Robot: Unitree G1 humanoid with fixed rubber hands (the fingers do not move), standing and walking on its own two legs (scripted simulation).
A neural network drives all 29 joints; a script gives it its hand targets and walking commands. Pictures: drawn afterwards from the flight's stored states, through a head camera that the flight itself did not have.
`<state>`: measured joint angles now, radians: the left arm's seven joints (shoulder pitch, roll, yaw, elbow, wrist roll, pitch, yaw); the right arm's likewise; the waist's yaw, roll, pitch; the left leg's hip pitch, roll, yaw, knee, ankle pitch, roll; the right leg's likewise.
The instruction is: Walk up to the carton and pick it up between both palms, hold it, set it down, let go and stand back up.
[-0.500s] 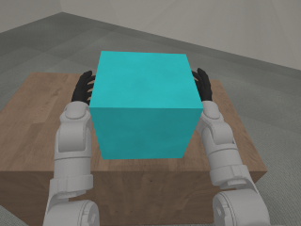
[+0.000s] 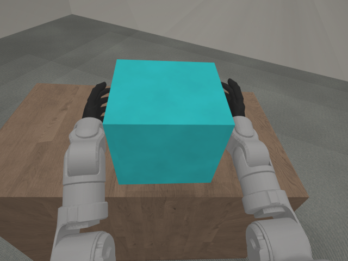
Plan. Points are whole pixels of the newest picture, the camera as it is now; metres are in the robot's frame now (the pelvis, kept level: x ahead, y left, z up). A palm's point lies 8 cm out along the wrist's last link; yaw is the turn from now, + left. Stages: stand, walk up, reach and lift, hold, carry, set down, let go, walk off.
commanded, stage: hold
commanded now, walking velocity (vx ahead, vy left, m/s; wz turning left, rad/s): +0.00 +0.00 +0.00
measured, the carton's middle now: (166, 124) +0.36 +0.02 +0.16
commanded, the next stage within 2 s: set down in 0.42 s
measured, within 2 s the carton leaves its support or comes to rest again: neither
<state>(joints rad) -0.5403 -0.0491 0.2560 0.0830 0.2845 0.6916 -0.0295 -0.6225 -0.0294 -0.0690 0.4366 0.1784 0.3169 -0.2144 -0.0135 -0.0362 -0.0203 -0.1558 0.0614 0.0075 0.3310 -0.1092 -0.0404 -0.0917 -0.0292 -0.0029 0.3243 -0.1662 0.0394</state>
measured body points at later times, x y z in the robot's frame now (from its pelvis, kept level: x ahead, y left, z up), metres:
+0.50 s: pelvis +0.00 +0.00 +0.00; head -0.03 +0.02 +0.45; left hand +0.37 +0.17 +0.17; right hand +0.39 -0.13 +0.18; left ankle +0.05 +0.15 -0.75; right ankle +0.01 -0.14 -0.75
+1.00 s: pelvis +0.02 -0.01 +0.00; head +0.00 +0.01 +0.45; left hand +0.40 +0.16 +0.15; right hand +0.41 -0.14 +0.15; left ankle +0.05 +0.15 -0.75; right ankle +0.01 -0.14 -0.75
